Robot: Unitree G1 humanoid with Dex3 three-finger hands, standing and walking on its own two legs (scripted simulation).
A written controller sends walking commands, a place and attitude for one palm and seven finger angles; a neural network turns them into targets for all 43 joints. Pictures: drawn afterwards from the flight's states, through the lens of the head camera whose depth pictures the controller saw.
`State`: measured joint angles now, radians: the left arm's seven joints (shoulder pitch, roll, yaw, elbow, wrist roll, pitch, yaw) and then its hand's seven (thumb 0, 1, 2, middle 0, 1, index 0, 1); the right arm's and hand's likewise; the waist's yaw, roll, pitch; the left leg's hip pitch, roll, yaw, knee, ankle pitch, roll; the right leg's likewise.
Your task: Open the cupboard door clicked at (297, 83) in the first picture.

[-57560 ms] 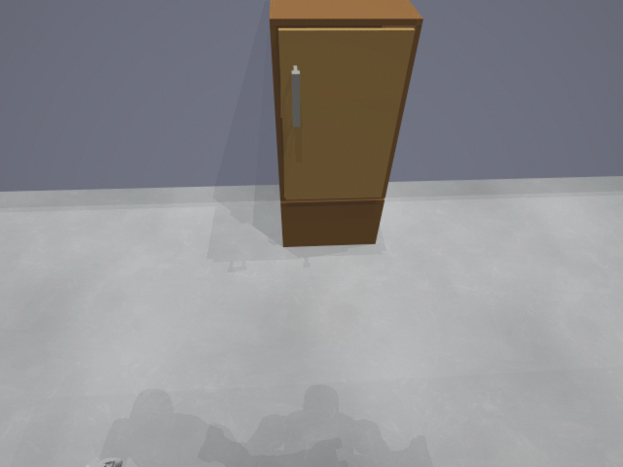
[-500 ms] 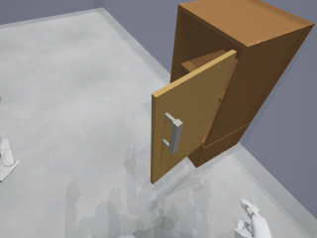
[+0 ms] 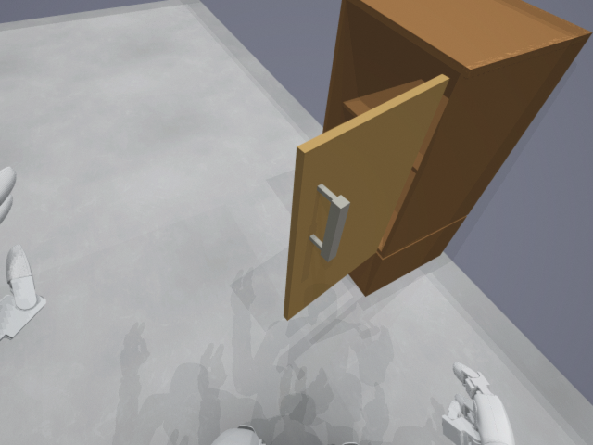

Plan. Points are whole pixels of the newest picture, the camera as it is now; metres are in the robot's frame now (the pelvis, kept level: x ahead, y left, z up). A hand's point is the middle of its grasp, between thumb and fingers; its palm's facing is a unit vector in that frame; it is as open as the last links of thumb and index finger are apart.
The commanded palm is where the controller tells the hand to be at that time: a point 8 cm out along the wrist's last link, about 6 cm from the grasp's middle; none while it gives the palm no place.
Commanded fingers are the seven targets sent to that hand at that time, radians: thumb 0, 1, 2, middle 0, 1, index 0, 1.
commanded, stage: step back with the hand held close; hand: left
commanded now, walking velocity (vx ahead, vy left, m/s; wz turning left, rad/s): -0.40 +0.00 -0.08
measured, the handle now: (326, 224) +0.48 -0.02 -0.04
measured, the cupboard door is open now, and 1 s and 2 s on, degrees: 100 100 100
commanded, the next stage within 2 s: stop stepping back and stand still in 0.32 s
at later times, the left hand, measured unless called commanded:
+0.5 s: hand (33, 384) +0.14 +0.22 +0.18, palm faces +0.20 -0.85 -0.49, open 7.4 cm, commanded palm +0.07 +0.28 +0.19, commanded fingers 0.00 0.90 0.90 -0.20 -0.30 -0.20 -0.30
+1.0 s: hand out of the picture +0.07 +0.24 +0.19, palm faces +0.32 -0.81 -0.49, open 7.4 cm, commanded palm +0.04 +0.29 +0.19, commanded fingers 0.00 0.90 0.90 -0.20 -0.30 -0.20 -0.30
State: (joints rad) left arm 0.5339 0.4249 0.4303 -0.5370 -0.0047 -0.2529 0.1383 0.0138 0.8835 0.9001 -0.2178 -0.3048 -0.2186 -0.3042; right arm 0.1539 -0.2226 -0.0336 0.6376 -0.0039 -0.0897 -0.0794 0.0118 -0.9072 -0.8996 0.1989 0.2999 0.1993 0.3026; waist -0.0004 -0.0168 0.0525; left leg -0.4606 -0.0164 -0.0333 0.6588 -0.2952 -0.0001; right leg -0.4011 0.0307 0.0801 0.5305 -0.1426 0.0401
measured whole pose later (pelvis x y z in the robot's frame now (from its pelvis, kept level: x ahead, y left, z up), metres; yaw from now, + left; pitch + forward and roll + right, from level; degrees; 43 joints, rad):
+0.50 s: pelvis -0.10 +0.00 +0.00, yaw -5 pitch +1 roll -3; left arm 0.53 0.51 0.43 -0.54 -0.07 -0.25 0.08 0.01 0.88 0.90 -0.22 -0.30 -0.22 -0.30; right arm 0.17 -0.18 0.01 0.62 -0.01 -0.11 -0.07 0.01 -0.91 -0.90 0.20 0.30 0.20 0.30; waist -0.06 -0.02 0.00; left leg -0.50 0.05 0.00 0.43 0.05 0.01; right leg -0.10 0.05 0.04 0.52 -0.43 0.00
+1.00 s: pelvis -0.13 +0.01 +0.01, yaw -6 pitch -1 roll -2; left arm 0.63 0.43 0.40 -0.51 -0.04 -0.23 0.13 0.01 0.88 0.90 -0.22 -0.31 -0.22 -0.30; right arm 0.25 -0.18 0.03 0.66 -0.02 -0.16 -0.08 0.01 -0.90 -0.90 0.20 0.30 0.20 0.30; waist 0.00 0.04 -0.06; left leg -0.36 0.01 -0.03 0.56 -0.18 -0.01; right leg -0.14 0.08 0.01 0.46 -0.31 -0.04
